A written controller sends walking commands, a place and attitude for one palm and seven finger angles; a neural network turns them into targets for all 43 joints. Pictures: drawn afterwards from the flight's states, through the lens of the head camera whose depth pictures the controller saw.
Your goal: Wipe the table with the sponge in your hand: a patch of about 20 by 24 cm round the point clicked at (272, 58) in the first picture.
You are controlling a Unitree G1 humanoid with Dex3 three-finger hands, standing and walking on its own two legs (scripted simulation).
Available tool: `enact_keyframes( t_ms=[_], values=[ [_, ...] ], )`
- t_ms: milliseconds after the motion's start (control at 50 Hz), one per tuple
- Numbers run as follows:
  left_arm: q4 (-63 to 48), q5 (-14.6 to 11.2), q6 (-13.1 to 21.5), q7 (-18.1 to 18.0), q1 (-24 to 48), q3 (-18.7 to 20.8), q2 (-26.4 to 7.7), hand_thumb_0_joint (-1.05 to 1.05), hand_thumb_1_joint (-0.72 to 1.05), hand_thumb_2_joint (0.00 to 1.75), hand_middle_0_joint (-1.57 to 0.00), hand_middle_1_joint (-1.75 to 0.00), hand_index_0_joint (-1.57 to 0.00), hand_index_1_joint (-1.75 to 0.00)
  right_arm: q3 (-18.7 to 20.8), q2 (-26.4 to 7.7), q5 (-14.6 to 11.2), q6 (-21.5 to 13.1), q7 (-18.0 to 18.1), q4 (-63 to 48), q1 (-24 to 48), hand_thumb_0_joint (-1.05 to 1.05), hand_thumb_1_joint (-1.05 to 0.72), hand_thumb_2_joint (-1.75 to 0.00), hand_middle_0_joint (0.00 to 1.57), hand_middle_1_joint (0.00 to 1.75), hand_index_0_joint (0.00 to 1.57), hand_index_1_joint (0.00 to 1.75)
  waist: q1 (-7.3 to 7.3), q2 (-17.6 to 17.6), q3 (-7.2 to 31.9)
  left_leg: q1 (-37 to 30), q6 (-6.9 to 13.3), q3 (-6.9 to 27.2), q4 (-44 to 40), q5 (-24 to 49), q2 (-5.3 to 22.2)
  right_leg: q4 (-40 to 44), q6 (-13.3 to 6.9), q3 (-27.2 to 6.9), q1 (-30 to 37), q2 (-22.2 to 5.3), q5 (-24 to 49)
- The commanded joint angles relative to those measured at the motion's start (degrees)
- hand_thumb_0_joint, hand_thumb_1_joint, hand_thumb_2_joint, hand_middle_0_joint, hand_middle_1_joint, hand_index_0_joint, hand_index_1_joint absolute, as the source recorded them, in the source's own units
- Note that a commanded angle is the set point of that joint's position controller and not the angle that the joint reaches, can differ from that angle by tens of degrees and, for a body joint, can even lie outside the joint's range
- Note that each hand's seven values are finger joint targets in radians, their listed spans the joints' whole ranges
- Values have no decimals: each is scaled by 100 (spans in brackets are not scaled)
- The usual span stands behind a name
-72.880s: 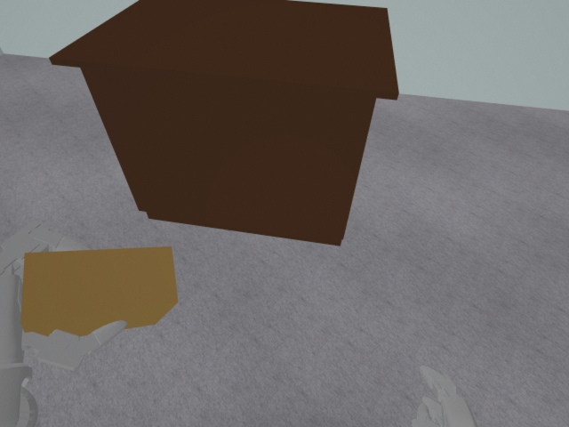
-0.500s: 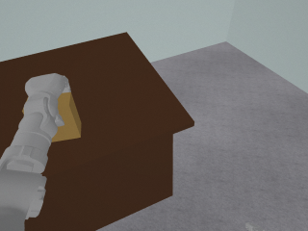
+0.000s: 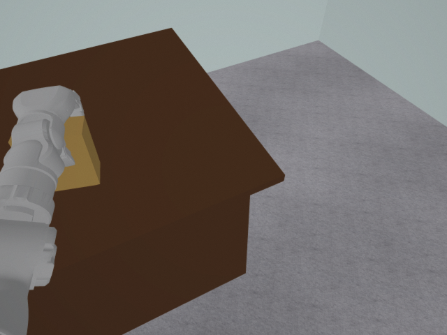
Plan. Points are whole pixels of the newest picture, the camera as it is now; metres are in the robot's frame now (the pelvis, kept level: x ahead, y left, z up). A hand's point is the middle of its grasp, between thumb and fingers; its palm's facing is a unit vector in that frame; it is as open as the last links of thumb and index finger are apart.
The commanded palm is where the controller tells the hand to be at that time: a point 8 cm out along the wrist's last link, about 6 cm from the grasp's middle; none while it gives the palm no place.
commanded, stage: slide back across to the first lane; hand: left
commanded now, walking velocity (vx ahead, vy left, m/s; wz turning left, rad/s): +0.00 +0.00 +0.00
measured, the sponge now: (65, 163) +0.42 +0.33 +0.08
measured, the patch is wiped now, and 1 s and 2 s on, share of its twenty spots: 1.00 1.00 1.00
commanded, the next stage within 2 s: wipe back along the first lane in 0.70 s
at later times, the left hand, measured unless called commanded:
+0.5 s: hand (31, 128) +0.44 +0.36 +0.15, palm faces -0.08 +0.01 -1.00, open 10.1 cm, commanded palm +0.42 +0.38 +0.20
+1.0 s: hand out of the picture +0.41 +0.41 +0.15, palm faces -0.07 +0.04 -1.00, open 10.1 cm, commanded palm +0.38 +0.40 +0.19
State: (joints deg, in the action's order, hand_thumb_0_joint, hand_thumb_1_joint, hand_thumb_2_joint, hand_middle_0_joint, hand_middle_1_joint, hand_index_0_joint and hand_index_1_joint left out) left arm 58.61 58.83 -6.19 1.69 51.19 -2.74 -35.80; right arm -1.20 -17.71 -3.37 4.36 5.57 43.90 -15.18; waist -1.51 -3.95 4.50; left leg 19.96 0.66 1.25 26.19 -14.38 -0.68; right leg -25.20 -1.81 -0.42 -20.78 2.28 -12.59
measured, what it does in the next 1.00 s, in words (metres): stands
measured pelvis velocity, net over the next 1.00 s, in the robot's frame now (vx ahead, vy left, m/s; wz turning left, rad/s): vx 0.02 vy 0.04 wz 0.01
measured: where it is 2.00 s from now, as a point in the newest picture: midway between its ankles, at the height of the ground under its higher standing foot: outside the picture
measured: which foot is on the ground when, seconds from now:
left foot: down 0.00-1.00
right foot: down 0.00-1.00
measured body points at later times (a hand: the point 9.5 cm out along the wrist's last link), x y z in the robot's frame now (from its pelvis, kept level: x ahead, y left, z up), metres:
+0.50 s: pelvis +0.02 +0.02 +0.00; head +0.05 +0.00 +0.45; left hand +0.44 +0.36 +0.20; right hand +0.10 -0.25 -0.13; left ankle -0.02 +0.12 -0.74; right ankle -0.01 -0.10 -0.74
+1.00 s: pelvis +0.02 +0.04 +0.00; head +0.06 +0.02 +0.45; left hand +0.40 +0.40 +0.20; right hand +0.15 -0.22 -0.13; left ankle -0.02 +0.12 -0.74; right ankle -0.01 -0.10 -0.74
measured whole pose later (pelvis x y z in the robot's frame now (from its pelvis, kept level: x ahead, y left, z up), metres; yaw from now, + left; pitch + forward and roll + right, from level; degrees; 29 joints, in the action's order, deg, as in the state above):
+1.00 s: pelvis +0.02 +0.04 +0.00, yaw +1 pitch +7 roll -1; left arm 41.4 57.3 -2.2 5.3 37.8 3.7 -41.2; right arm -0.5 -17.3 -2.7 7.6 3.8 39.5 -11.6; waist 2.1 -3.8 3.2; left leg 17.0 3.6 1.1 25.3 -15.5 -3.1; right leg -21.8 0.8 -0.7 -16.3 -0.1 -12.7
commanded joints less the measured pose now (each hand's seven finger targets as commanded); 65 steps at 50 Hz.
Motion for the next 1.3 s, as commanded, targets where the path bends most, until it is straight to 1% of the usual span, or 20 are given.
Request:
enact_keyframes(
  t_ms=[0,20,100,140,200,260,300,340,480,580,600,640,680,700,820,900,980,1200,1240,1280],
  values=[
    [-479,288,-81,-364,1965,183,-1644,0,10,130,-120,-160,-120,-160,283,-819,-1,-124,61,-499,-72,0,-90,-90,20,30,20,30,-73,570,1240,-87,189,-243,-240,1208,-175,298,-71,-46,1015,-35,1413],
    [-406,287,-70,-378,1939,107,-1554,0,10,130,-120,-160,-120,-160,291,-800,2,-126,56,-486,-139,0,-90,-90,20,30,20,30,-137,578,1266,-149,195,-276,-182,1202,-166,243,-40,-49,975,-31,1398],
    [-653,307,21,-409,1781,551,-2032,0,10,130,-120,-160,-120,-160,308,-808,22,-79,34,-584,-91,0,-90,-90,20,30,20,30,109,494,1676,-152,187,-272,-194,1518,-172,198,-92,-72,1388,-41,1741],
    [-540,305,-14,-403,1547,456,-1904,0,10,130,-120,-160,-120,-160,301,-799,10,-33,21,-585,-95,0,-90,-90,20,30,20,30,71,518,1495,-184,183,-300,-176,1551,-160,175,-74,-22,1325,-21,1752],
    [-852,327,-20,-396,1772,592,-2116,0,10,130,-120,-160,-120,-160,301,-807,6,-6,18,-637,45,0,-90,-90,20,30,20,30,168,268,1593,-313,168,-257,-284,1687,-145,225,-129,-13,1394,-21,1697],
    [-866,351,-75,-401,1722,682,-2295,0,10,130,-120,-160,-120,-160,280,-817,9,22,10,-641,93,0,-90,-90,20,30,20,30,163,372,1482,-310,186,-276,-307,1630,-156,251,-104,-4,1478,-14,1666],
    [-1015,332,-67,-350,1655,902,-2535,0,10,130,-120,-160,-120,-160,284,-815,14,43,11,-685,190,0,-90,-90,20,30,20,30,303,202,1643,-354,168,-266,-355,1814,-167,247,-147,-26,1704,-34,1803],
    [-970,323,-103,-301,1568,788,-2415,0,10,130,-120,-160,-120,-160,272,-812,10,67,2,-676,205,0,-90,-90,20,30,20,30,251,261,1523,-424,175,-286,-368,1794,-147,265,-120,7,1653,-18,1770],
    [-1615,183,127,11,1406,1134,-2792,0,10,130,-120,-160,-120,-160,311,-824,27,94,12,-811,276,0,-90,-90,20,30,20,30,333,88,1812,-792,209,-261,-294,2449,-160,232,-140,18,1894,-23,2275],
    [-2097,61,347,176,1006,1053,-2472,0,10,130,-120,-160,-120,-160,394,-835,30,99,-38,-857,210,0,-90,-90,20,30,20,30,289,8,1761,-1184,184,-162,-134,3285,-71,236,-141,99,1524,10,2359],
    [-2341,4,392,218,1039,1059,-2459,0,10,130,-120,-160,-120,-160,391,-831,27,100,-44,-915,268,0,-90,-90,20,30,20,30,319,-217,1805,-1279,157,-116,-117,3552,-62,257,-165,84,1495,-1,2395],
    [-2268,13,376,224,1037,970,-2354,0,10,130,-120,-160,-120,-160,409,-853,26,116,-57,-831,202,0,-90,-90,20,30,20,30,238,-73,1687,-1343,133,-91,-49,3656,-43,236,-140,139,1281,22,2312],
    [-2315,25,368,218,1004,1181,-2603,0,10,130,-120,-160,-120,-160,415,-870,43,134,-61,-808,202,0,-90,-90,20,30,20,30,285,-6,1766,-1314,110,-66,-38,3658,-67,227,-151,138,1349,24,2298],
    [-2456,26,391,246,1155,1206,-2659,0,10,130,-120,-160,-120,-160,402,-875,44,144,-58,-835,262,0,-90,-90,20,30,20,30,316,-243,1819,-1349,78,-56,-53,3838,-58,245,-185,127,1351,5,2334],
    [-2268,70,417,297,1207,857,-2306,0,10,130,-120,-160,-120,-160,383,-812,47,147,-47,-828,233,0,-90,-90,20,30,20,30,243,-182,1828,-1430,45,14,-13,3669,-49,215,-172,168,1174,11,2007],
    [-2616,-125,471,317,562,1102,-2317,0,10,130,-120,-160,-120,-160,376,-823,67,188,-97,-997,360,0,-90,-90,20,30,20,30,428,-100,1935,-1349,35,43,-32,3794,-28,206,-193,154,1393,-8,2142],
    [-2635,-273,334,255,84,1150,-2237,0,10,130,-120,-160,-120,-160,360,-827,53,215,-130,-993,440,0,-90,-90,20,30,20,30,422,163,1622,-1146,55,-2,-121,3276,-36,220,-146,192,1395,-10,1936],
    [-3395,-351,-142,323,-564,919,-1802,0,10,130,-120,-160,-120,-160,290,-802,48,112,-164,-1110,802,0,-90,-90,20,30,20,30,498,62,1368,-1064,52,92,-292,2713,-15,293,-194,186,1394,-17,1459],
    [-3452,-419,-241,351,-787,649,-1451,0,10,130,-120,-160,-120,-160,279,-763,39,83,-157,-1126,825,0,-90,-90,20,30,20,30,448,183,1201,-1061,64,86,-312,2453,-21,293,-156,231,1303,-12,1288],
    [-3494,-455,-305,346,-927,787,-1582,0,10,130,-120,-160,-120,-160,266,-776,56,56,-142,-1129,872,0,-90,-90,20,30,20,30,501,220,1128,-993,72,42,-340,2284,-46,305,-172,215,1382,-17,1329]
  ],
)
